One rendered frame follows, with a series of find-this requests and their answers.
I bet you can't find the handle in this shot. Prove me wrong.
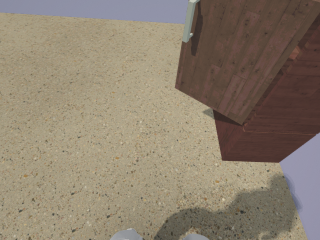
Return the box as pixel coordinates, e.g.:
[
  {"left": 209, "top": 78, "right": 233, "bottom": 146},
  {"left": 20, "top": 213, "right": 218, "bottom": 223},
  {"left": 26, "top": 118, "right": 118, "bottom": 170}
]
[{"left": 182, "top": 0, "right": 200, "bottom": 43}]

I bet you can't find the left robot thigh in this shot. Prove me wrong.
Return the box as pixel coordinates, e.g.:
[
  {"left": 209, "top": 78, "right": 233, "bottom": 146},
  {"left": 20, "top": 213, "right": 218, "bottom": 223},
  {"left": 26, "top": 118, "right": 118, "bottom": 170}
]
[{"left": 110, "top": 230, "right": 143, "bottom": 240}]

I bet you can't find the cupboard door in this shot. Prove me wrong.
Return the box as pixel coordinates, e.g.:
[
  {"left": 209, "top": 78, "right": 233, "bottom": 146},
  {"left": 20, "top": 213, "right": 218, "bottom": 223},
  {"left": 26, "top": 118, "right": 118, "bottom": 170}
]
[{"left": 175, "top": 0, "right": 320, "bottom": 125}]

